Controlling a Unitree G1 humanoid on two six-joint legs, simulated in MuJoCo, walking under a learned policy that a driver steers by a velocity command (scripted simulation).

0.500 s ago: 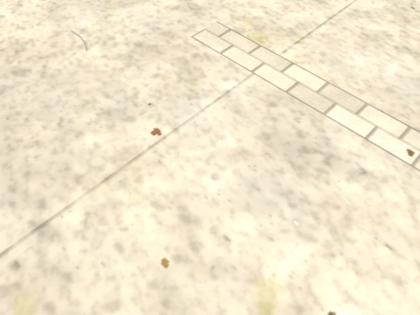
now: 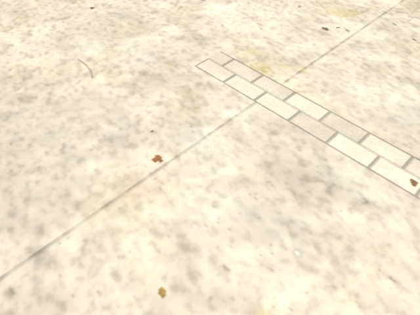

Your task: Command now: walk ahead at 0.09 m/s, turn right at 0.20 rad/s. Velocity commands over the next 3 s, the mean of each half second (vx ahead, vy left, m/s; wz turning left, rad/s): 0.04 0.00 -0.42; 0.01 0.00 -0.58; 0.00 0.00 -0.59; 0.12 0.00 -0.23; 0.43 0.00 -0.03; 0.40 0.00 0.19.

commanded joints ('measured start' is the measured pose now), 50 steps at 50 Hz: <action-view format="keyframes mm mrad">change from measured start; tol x32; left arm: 1 -78 101 25 -111 -5 -23 -2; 50 -11 308 111 -192 -19 54 6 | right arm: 1 -61 -119 -33 -112 -5 -30 -8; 50 -202 -180 -39 -34 -7 -3 -15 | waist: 1 -2 128 -26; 14 38 156 -103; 17 43 -311 -88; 50 33 148 -61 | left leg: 1 132 82 -96 -102 260 75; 11 139 324 -135 -195 568 199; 17 -402 -7 44 528 -434 -72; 19 -445 33 -38 654 -310 -73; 43 -61 -26 -57 -59 -62 -51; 50 205 352 -287 -303 425 235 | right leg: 1 -145 5 35 -25 152 -32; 8 -364 -36 21 372 -250 26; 15 34 29 -63 -109 223 -43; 17 143 -394 633 -316 682 -334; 42 109 -118 575 -243 424 -213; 50 -355 75 164 536 -141 71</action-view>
